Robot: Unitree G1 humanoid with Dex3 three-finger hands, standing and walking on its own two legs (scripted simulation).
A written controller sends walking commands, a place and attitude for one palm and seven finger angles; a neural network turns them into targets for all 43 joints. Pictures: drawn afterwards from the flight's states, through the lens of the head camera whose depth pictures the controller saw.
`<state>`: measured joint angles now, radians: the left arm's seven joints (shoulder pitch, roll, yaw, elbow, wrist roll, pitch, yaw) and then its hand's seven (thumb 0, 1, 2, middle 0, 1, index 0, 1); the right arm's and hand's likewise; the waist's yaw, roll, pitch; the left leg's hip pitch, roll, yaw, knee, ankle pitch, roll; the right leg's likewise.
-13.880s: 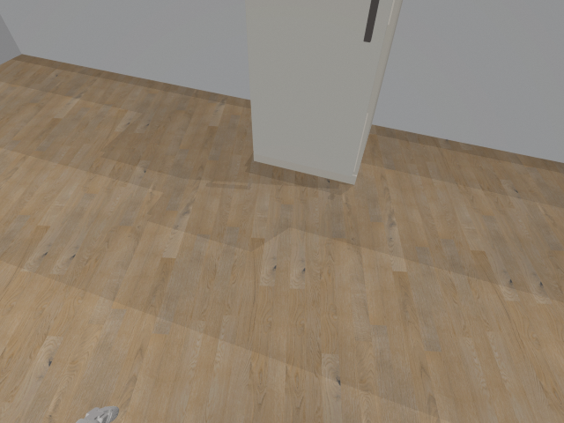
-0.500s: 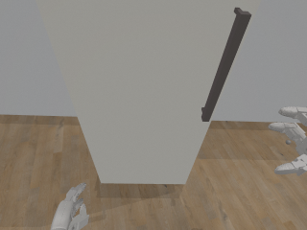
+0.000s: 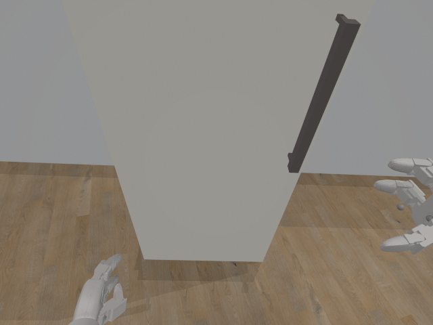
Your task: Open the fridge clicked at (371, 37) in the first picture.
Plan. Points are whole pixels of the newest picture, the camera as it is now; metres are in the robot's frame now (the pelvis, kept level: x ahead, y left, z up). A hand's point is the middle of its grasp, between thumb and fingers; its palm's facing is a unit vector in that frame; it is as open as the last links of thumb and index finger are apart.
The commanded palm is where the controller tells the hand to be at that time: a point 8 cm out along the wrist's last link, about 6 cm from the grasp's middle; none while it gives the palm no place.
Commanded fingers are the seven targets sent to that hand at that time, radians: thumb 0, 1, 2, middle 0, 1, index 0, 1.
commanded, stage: move the hooked fingers beside the handle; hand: right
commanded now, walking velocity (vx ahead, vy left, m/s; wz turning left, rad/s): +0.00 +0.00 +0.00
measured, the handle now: (312, 106) +0.52 -0.19 +0.17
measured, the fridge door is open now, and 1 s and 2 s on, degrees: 0 0 0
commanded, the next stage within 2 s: none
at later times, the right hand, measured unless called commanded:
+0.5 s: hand (381, 182) +0.33 -0.27 +0.14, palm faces +0.04 +1.00 -0.03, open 13.9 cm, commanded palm +0.30 -0.32 +0.15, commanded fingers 0.00 0.50 -0.30 0.30 1.20 0.30 1.20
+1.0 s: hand (367, 162) +0.37 -0.26 +0.15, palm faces +0.02 +1.00 -0.01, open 13.9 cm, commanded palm +0.35 -0.31 +0.15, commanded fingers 0.00 0.50 -0.30 0.30 1.20 0.30 1.20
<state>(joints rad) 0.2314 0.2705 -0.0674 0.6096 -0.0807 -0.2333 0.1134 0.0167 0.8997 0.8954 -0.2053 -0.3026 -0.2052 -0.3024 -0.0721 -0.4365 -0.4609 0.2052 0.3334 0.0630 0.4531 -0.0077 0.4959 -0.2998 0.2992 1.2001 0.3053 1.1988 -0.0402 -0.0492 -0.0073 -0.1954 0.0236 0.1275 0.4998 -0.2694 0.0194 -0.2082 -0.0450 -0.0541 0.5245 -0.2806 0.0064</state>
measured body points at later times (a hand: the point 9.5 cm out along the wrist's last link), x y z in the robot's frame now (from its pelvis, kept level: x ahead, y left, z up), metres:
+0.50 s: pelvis +0.00 -0.01 +0.00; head +0.00 +0.00 +0.45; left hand +0.15 +0.24 -0.08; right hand +0.32 -0.33 +0.15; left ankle +0.00 +0.10 -0.74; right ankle +0.00 -0.12 -0.74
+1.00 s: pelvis +0.01 -0.01 +0.00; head +0.01 -0.01 +0.45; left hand +0.14 +0.24 -0.09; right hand +0.37 -0.32 +0.15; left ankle +0.00 +0.10 -0.74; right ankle +0.00 -0.12 -0.74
